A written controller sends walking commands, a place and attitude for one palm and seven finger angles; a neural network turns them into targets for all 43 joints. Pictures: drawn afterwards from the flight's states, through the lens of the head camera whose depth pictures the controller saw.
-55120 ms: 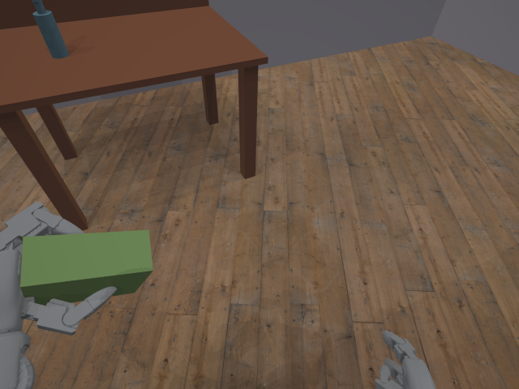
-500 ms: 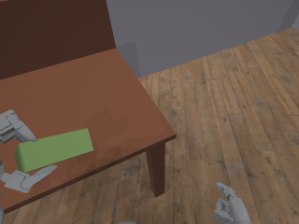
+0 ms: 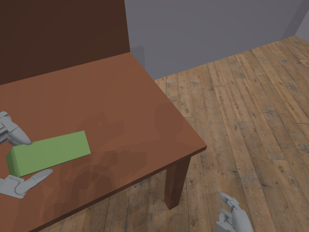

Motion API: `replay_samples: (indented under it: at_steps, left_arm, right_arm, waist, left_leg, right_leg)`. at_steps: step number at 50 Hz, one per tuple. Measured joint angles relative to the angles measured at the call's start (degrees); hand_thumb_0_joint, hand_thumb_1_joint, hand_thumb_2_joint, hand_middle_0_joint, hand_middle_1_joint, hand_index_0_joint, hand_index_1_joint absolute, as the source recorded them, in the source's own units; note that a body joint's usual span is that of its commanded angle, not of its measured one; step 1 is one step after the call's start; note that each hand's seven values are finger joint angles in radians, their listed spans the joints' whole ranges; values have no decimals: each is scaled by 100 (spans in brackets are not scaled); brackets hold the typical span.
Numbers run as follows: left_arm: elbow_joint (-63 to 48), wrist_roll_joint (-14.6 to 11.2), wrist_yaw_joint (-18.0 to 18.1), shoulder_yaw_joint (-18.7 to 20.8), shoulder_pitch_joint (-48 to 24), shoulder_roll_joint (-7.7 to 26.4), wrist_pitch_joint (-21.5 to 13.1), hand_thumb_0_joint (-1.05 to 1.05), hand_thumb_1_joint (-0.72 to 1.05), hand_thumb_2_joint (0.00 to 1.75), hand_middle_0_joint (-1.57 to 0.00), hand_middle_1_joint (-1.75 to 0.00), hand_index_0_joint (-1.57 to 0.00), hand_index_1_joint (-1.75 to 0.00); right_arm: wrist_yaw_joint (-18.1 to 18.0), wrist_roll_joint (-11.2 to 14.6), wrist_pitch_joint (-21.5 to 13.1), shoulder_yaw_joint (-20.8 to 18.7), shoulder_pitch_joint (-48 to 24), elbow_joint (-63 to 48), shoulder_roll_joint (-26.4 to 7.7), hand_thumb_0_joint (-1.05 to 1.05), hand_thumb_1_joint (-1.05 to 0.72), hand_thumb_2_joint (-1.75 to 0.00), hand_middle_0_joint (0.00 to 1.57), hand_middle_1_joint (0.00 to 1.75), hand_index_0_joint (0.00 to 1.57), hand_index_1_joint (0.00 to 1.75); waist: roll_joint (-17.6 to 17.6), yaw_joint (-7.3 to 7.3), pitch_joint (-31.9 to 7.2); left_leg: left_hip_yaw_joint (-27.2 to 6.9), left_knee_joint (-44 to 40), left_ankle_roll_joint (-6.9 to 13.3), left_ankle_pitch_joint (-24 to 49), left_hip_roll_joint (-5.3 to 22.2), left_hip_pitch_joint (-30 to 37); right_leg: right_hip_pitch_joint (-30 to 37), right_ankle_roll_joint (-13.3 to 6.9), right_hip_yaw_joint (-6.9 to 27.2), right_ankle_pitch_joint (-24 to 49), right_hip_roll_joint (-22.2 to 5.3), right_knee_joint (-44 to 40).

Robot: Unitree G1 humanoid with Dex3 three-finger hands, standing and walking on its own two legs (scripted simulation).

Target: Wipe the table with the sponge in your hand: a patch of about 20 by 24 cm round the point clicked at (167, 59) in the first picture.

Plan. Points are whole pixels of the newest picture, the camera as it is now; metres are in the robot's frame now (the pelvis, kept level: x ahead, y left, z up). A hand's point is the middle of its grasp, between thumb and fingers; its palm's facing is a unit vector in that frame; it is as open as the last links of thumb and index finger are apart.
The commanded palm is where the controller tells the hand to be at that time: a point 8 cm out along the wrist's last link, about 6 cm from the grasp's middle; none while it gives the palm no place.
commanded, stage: shuffle to correct the standing spot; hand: left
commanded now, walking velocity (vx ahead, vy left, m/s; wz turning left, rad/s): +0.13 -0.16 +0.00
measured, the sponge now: (58, 152) +0.24 +0.21 +0.15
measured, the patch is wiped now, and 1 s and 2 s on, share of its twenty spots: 0.95 0.95 0.95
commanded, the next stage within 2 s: come to a stop and stand still in 0.48 s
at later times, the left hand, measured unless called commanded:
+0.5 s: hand (36, 141) +0.25 +0.24 +0.18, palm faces +0.31 -0.83 -0.46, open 9.0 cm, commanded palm +0.19 +0.28 +0.19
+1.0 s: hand (43, 166) +0.21 +0.22 +0.16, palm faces +0.27 -0.88 -0.40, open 8.9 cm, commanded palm +0.16 +0.27 +0.19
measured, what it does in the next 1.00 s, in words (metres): stands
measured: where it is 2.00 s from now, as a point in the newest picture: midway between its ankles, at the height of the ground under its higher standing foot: outside the picture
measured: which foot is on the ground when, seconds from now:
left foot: down 0.00-1.00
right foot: down 0.00-1.00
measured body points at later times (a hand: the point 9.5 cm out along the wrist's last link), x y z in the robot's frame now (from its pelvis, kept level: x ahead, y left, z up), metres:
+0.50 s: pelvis +0.03 +0.00 +0.01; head +0.06 +0.01 +0.46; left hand +0.22 +0.28 +0.21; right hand +0.22 -0.23 -0.06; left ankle +0.01 +0.12 -0.73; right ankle +0.01 -0.07 -0.73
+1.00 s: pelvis -0.01 -0.01 +0.01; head +0.00 +0.01 +0.46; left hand +0.19 +0.27 +0.18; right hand +0.13 -0.26 -0.07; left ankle +0.00 +0.11 -0.72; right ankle +0.01 -0.07 -0.73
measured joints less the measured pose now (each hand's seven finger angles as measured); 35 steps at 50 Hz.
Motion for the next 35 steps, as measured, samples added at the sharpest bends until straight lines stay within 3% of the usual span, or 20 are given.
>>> replay_samples:
  at_steps: [3,6,9,14,18,23,31,33,35]
  left_arm:
    - [437,-15,-74,-250,-8,-259,223,-1,-50,102,-88,-150,-93,-153]
    - [682,-37,-93,-451,-130,-513,459,-1,-51,102,-88,-150,-93,-153]
    - [680,-18,-70,-615,-350,-634,570,-1,-51,102,-88,-150,-93,-153]
    - [153,4,-74,-634,-374,-420,607,-1,-50,102,-88,-150,-93,-153]
    - [-400,-97,-96,-371,-129,-82,413,-1,-50,102,-88,-150,-93,-152]
    - [-480,-245,-151,-121,250,58,329,-1,-50,102,-88,-150,-93,-152]
    - [58,-274,-169,-396,233,-283,754,-1,-50,102,-88,-150,-93,-153]
    - [521,60,-491,-339,-642,113,617,-1,-51,102,-88,-149,-93,-152]
    - [1057,30,-495,-112,-1385,301,408,-1,-51,102,-89,-149,-94,-152]
  right_arm:
    - [5,15,151,14,47,128,-73,1,-90,-90,20,30,20,30]
    - [4,37,250,19,75,237,-112,1,-90,-90,20,30,20,30]
    - [-66,-12,251,20,51,233,-181,1,-90,-90,20,30,20,30]
    - [-101,-72,247,-47,-65,-13,-141,1,-90,-90,20,30,20,30]
    - [-49,-68,224,-107,-196,-242,-121,1,-90,-90,20,30,20,30]
    - [-5,-29,346,-151,-259,-356,-136,1,-90,-90,20,30,20,30]
    - [-96,-17,483,-132,-191,-204,-184,1,-90,-90,20,30,20,30]
    - [-110,-66,194,-275,44,-163,-129,1,-90,-90,20,30,20,30]
    - [-45,-30,99,-244,73,-84,-131,1,-90,-90,20,30,20,30]
  waist:
    - [207,91,-209]
    - [54,184,-243]
    - [-109,139,-100]
    - [-405,-4,101]
    - [-347,-125,191]
    - [-170,-136,122]
    - [-63,55,63]
    - [-167,361,160]
    - [-281,481,301]
  left_leg:
    - [-60,189,34,-318,2,-5]
    - [-83,331,24,-336,-71,36]
    - [-192,-169,44,-79,-76,311]
    - [-202,-338,33,-80,-135,426]
    - [-239,-411,-18,-37,-52,385]
    - [-240,-461,-71,-11,24,331]
    - [-270,-561,-171,119,100,351]
    - [-253,-442,-138,166,141,246]
    - [-203,-336,-40,218,191,164]
  right_leg:
    - [103,-135,22,-52,61,-125]
    - [201,-119,103,-101,23,-189]
    - [278,-48,53,-197,10,-98]
    - [411,-21,53,-168,-33,-279]
    - [484,-39,22,-7,64,-595]
    - [485,-76,28,101,148,-786]
    - [465,-188,-5,170,225,-798]
    - [396,-169,-66,166,239,-712]
    - [328,-276,-106,195,267,-638]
